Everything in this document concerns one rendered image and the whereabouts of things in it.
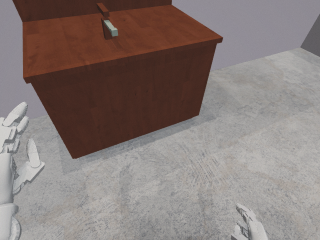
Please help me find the robot left hand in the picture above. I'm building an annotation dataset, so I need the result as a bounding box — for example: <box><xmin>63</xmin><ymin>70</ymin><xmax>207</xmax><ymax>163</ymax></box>
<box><xmin>0</xmin><ymin>102</ymin><xmax>45</xmax><ymax>205</ymax></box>

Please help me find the counter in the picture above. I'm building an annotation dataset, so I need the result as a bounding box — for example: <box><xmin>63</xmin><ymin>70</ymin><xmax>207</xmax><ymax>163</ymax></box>
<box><xmin>12</xmin><ymin>0</ymin><xmax>223</xmax><ymax>159</ymax></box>

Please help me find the robot right hand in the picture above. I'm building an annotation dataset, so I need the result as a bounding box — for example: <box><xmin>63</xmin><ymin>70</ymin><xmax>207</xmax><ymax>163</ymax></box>
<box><xmin>231</xmin><ymin>203</ymin><xmax>269</xmax><ymax>240</ymax></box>

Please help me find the tap lever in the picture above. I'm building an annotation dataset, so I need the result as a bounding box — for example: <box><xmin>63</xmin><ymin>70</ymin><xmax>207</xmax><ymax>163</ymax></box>
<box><xmin>104</xmin><ymin>20</ymin><xmax>118</xmax><ymax>37</ymax></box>

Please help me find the left robot forearm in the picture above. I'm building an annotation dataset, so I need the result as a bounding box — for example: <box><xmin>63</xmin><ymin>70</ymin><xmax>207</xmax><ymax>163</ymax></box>
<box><xmin>0</xmin><ymin>203</ymin><xmax>22</xmax><ymax>240</ymax></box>

